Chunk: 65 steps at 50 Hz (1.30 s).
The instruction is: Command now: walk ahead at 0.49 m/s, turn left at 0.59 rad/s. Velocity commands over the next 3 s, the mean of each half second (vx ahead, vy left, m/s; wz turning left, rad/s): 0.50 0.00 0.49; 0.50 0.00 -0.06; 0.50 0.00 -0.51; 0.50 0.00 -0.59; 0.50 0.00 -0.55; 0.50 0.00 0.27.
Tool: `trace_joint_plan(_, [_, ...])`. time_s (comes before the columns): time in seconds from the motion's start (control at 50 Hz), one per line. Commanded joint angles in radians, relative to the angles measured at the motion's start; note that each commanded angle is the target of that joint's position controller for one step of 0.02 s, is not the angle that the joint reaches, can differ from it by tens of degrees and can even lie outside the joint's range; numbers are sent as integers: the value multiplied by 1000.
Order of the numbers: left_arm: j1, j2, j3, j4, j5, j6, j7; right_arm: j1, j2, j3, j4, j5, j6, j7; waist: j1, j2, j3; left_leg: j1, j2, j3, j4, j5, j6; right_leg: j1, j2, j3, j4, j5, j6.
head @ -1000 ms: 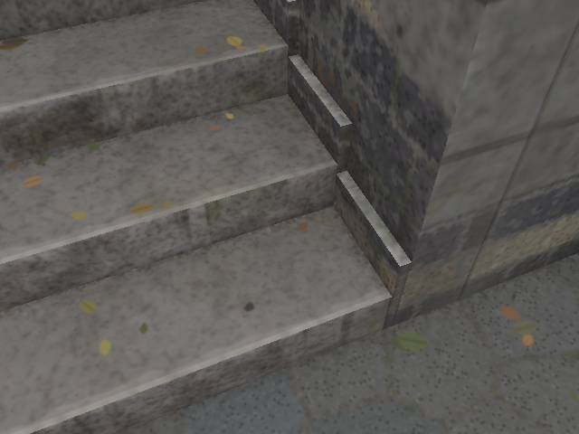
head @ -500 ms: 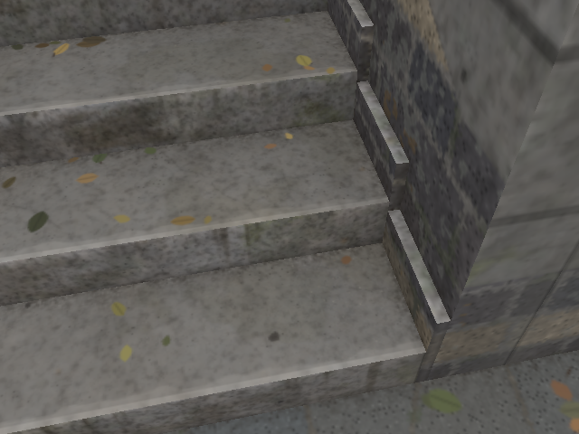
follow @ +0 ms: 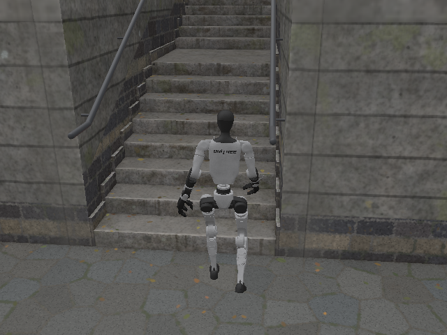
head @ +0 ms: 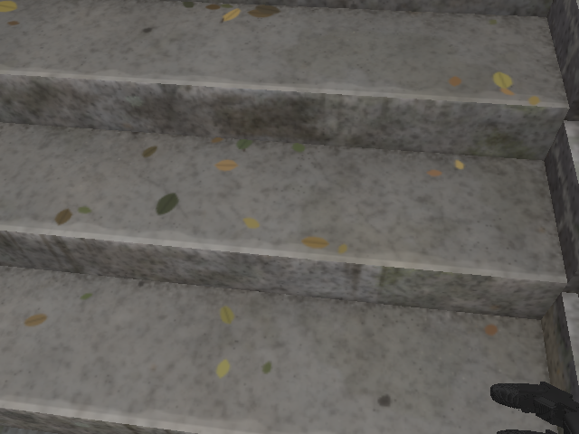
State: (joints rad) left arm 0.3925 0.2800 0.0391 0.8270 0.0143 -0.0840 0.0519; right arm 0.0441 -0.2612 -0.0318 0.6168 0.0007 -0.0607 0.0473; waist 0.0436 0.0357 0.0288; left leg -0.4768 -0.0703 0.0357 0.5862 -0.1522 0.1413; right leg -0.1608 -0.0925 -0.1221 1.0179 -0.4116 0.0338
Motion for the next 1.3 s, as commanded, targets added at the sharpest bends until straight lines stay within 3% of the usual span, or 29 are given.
trace_joint_plan(0.02, [-83,93,-2,-196,-12,-99,-36,304,-240,-97,4,-43,-22,-33,-134,-4,-350,769,375,-658,-199,485,359,-646,73,257,515,-67,-12])
trace_joint_plan(0.06, [-115,114,4,-180,6,-79,-32,166,-166,-81,-26,17,-11,-32,-40,-112,-188,540,266,-516,-289,178,234,-627,-10,248,325,61,0])
trace_joint_plan(0.14, [-177,83,-8,-253,14,-49,-21,153,-144,-70,-6,30,-7,-52,3,-60,-47,216,189,-378,-355,432,188,-509,-26,178,135,150,23])
trace_joint_plan(0.24, [-231,-6,-46,-291,-6,-18,-35,217,-119,-46,12,11,21,-86,-23,33,-110,107,108,-320,-190,433,93,-297,98,73,-64,154,29])
trace_joint_plan(0.26, [-220,-15,-39,-317,-10,-10,-30,229,-116,-47,17,34,31,-79,16,75,-108,206,85,-342,-130,581,60,-310,131,76,-107,-110,-13])
trace_joint_plan(0.32, [-292,55,-9,-315,-6,-17,-19,259,-131,-50,35,36,45,-79,-14,183,-228,622,92,-403,94,1124,-18,-251,169,46,-613,129,-38])
trace_joint_plan(0.36, [-13,130,24,-207,-5,-19,-22,111,-74,-26,-36,6,27,-70,86,106,-330,263,55,-348,389,636,-84,355,-77,199,-761,800,-128])
trace_joint_plan(0.38, [77,155,27,-142,21,-5,-28,195,45,2,-29,-22,-11,-51,31,-248,-274,-266,-124,-287,688,-451,-127,703,-314,457,-521,1618,-279])
trace_joint_plan(0.42, [64,150,55,-131,36,33,-7,288,-78,-22,-3,47,-5,-38,20,-197,-188,-556,-30,-249,1170,-503,-187,566,-436,510,-570,1081,-431])
trace_joint_plan(0.52, [79,25,23,-5,-29,26,-10,25,110,60,-148,13,51,-41,0,-145,127,-833,25,-135,1583,-507,-158,171,-246,260,-846,317,-258])
trace_joint_plan(0.54, [91,36,13,36,20,-10,-38,-209,98,46,-256,-52,64,-64,8,-108,181,-835,10,-87,1516,-529,-83,-3,-211,191,-917,199,-224])
trace_joint_plan(0.6, [107,72,18,116,-5,-34,-49,-334,107,61,-356,-34,82,-67,-30,-170,207,-917,86,4,1405,-520,-30,7,-188,138,-1034,206,-186])
trace_joint_plan(0.64, [114,42,3,156,-15,-13,-37,-322,125,78,-389,-39,59,-44,-67,-192,144,-727,167,72,1040,-480,-15,22,-139,71,-1121,453,-174])
trace_joint_plan(0.66, [44,56,5,108,-40,-9,-37,-221,136,94,-349,-32,61,-24,-87,-128,-18,-260,150,103,732,-254,10,-119,-100,7,-1157,666,-189])
trace_joint_plan(0.68, [55,102,10,68,-34,-16,-44,-144,85,63,-280,-27,65,-16,-83,-114,-185,29,49,176,691,-193,-11,-100,-90,15,-1037,1146,-211])
trace_joint_plan(0.72, [6,284,66,47,-26,-43,-61,220,15,16,-165,-42,80,-24,-239,-294,-470,235,-28,112,556,-228,-3,192,-170,41,-617,1760,-170])
trace_joint_plan(0.74, [11,277,78,31,-46,-55,-74,306,-27,-7,-137,-50,81,-30,-290,-250,-512,369,-9,3,423,-242,28,151,-164,79,-337,1690,-142])
trace_joint_plan(0.76, [82,146,53,-19,-71,-60,-97,332,-131,-46,-90,-57,43,-35,-243,80,-550,600,260,-475,127,-290,62,-224,-3,142,61,828,-73])
trace_joint_plan(0.78, [88,89,58,-19,-34,-53,-110,345,-205,-82,-65,-31,50,-50,-232,219,-646,526,438,-889,-193,-301,37,-298,167,248,526,241,-70])
trace_joint_plan(0.8, [87,-41,48,-41,-13,-29,-89,222,-185,-82,-62,-39,41,-37,-137,136,-518,384,486,-855,-223,-356,19,-419,133,371,779,253,-69])
trace_joint_plan(0.82, [27,-70,38,-74,7,-5,-74,142,-107,-59,-27,-40,35,-32,-79,1,-342,211,457,-737,-203,-460,26,-464,72,277,822,309,-74])
trace_joint_plan(0.84, [-21,-91,28,-97,23,17,-56,107,-30,-40,27,-39,17,-30,-43,-19,-136,61,406,-560,-152,-437,11,-534,32,222,788,308,-86])
trace_joint_plan(0.86, [-55,-56,7,-94,14,-16,-119,235,19,3,109,-29,-30,20,-91,138,34,-50,310,-430,-91,-279,56,-687,113,403,990,376,-167])
trace_joint_plan(0.9, [-13,-103,-19,-88,1,-24,-160,196,85,21,201,-61,-22,36,21,-21,-20,-48,349,-368,-124,-131,7,-785,93,409,984,431,-247])
trace_joint_plan(0.98, [-102,-39,-5,-96,-22,-15,-157,120,67,28,252,-88,-48,18,87,-12,-46,-12,288,-134,-280,-160,-106,-908,105,360,921,543,-273])
trace_joint_plan(1.06, [-236,-72,-44,-72,-14,-7,-161,406,69,50,413,-135,-34,10,5,-5,-22,285,287,-67,-230,-81,-81,-1336,154,333,1344,392,-315])
trace_joint_plan(1.18, [-559,-43,-61,-198,-43,18,-141,617,32,87,509,-184,-26,11,-93,50,-60,444,319,40,-352,196,-113,-1385,85,139,954,432,-281])
trace_joint_plan(1.24, [-644,-62,-69,-220,-42,55,-129,632,2,99,522,-160,-13,37,-96,83,-46,531,358,103,-409,542,-96,-1315,68,39,712,276,-255])
trace_joint_plan(1.3, [-511,-38,-51,-218,-28,96,-165,456,-148,78,455,-79,-76,47,79,162,-103,248,373,229,-338,1581,-19,-682,179,-116,509,182,-214])
